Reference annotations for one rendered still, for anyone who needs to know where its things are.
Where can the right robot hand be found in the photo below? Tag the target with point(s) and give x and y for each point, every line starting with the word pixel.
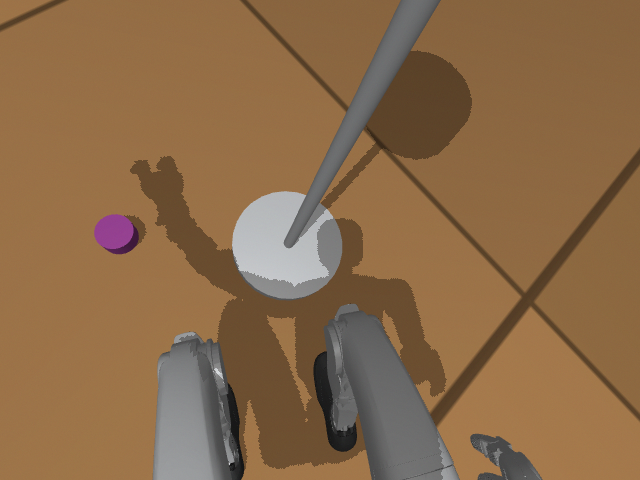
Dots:
pixel 513 465

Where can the tin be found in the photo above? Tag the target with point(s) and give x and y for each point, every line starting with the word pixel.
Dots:
pixel 116 234

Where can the left robot foot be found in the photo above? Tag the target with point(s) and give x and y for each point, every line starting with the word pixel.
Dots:
pixel 237 467

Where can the floor lamp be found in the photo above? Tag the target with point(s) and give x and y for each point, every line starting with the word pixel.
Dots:
pixel 287 245

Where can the right robot foot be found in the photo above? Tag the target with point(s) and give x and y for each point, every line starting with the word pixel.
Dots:
pixel 339 440

